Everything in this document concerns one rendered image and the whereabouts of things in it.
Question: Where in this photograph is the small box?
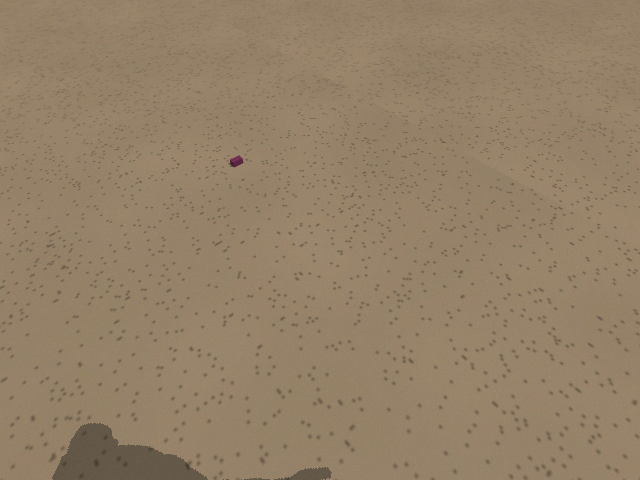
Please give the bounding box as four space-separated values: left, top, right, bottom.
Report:
230 155 243 167

